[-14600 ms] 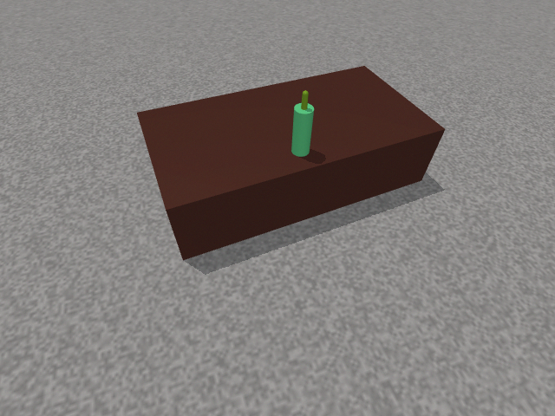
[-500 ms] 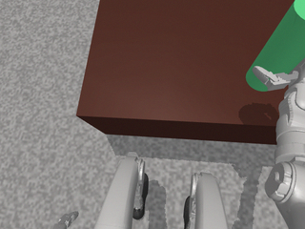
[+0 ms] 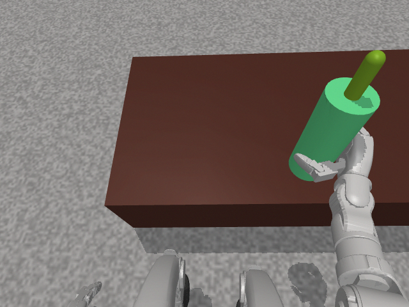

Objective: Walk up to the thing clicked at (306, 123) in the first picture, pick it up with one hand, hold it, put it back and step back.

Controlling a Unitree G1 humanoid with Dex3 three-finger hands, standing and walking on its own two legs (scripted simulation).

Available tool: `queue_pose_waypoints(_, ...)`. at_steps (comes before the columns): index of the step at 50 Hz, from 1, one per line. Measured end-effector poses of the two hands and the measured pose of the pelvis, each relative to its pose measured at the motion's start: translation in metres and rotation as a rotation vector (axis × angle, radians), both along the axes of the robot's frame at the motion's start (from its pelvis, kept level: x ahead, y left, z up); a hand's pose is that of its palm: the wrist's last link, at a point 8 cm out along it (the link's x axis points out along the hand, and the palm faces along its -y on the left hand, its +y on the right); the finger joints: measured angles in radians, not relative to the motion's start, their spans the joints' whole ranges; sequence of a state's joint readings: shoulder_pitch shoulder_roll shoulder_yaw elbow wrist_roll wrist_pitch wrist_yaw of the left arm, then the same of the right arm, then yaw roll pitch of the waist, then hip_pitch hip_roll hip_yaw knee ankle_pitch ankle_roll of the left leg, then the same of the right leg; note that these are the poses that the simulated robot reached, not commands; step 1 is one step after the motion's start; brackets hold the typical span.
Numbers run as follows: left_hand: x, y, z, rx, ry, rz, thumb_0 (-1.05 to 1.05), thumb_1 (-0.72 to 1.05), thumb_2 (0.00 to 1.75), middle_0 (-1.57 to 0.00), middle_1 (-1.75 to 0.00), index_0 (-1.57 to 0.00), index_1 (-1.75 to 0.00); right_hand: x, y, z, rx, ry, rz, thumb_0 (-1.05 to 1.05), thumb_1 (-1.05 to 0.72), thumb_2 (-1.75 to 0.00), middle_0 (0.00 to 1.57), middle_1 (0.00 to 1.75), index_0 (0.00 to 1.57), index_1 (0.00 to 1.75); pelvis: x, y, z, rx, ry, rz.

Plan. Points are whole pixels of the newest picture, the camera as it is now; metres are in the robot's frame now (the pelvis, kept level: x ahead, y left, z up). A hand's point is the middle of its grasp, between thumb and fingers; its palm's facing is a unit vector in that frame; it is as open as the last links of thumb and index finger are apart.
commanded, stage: lift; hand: right
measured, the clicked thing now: (333, 124) +0.43 -0.19 +0.09
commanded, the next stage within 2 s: hold in 0.98 s
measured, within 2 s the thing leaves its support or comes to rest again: neither
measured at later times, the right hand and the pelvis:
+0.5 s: hand (325, 144) +0.40 -0.17 +0.08, palm faces +0.23 +0.97 -0.03, open 10.9 cm; pelvis +0.02 +0.01 +0.05, yaw +0 degrees
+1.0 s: hand (334, 146) +0.38 -0.17 +0.11, palm faces +0.22 +0.97 -0.03, open 10.9 cm; pelvis +0.03 +0.01 +0.07, yaw +0 degrees
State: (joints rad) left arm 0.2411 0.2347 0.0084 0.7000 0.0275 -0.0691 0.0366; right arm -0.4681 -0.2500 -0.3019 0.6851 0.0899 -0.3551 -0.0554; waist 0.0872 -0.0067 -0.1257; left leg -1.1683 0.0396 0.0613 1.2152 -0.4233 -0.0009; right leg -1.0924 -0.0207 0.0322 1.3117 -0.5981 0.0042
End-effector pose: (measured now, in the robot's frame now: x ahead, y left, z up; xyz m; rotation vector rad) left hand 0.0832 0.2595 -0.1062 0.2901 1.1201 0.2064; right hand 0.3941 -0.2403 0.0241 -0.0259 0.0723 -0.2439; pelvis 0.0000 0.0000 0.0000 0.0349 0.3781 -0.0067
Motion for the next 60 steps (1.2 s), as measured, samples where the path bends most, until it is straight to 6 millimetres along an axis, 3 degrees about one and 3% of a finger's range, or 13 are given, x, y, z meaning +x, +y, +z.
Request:
queue_pose_waypoints(12,0.024,0.005,0.035,-0.006,-0.069,-0.024,0.01,0.87,0.90,-0.20,-0.28,-0.19,-0.30,-0.019,0.012,0.033,0.000,-0.011,0.009,-0.02,0.53,-1.10,0.69,1.05,0.68,1.05,0.012,0.005,0.032,-0.010,-0.074,0.003)
queue_pose_waypoints(27,0.037,-0.001,0.056,-0.035,-0.090,-0.013,0.01,0.88,0.89,-0.20,-0.28,-0.19,-0.29,-0.031,0.021,0.062,-0.005,-0.025,0.011,-0.02,0.53,-1.10,0.69,1.05,0.69,1.05,0.025,0.009,0.057,-0.015,-0.141,0.006)
queue_pose_waypoints(60,0.060,-0.011,0.082,-0.039,-0.158,-0.025,0.01,0.90,0.87,-0.20,-0.29,-0.20,-0.29,-0.055,0.017,0.089,0.005,-0.032,0.016,-0.02,0.53,-1.10,0.69,1.05,0.69,1.05,0.033,0.002,0.078,-0.014,-0.222,0.007)
